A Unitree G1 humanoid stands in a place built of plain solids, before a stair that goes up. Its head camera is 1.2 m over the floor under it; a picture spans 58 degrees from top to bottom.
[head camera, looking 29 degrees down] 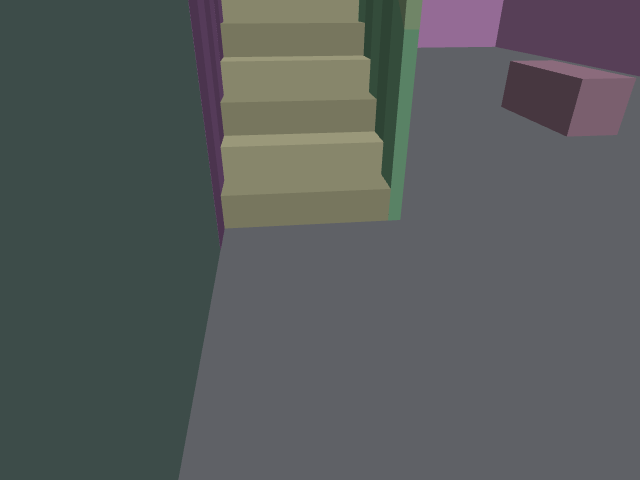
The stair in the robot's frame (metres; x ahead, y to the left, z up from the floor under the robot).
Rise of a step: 0.21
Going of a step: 0.25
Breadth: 1.00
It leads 6 degrees to the left of straight ahead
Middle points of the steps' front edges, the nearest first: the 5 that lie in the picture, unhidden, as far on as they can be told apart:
2.36 0.07 0.21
2.61 0.10 0.42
2.86 0.13 0.64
3.11 0.16 0.85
3.35 0.18 1.06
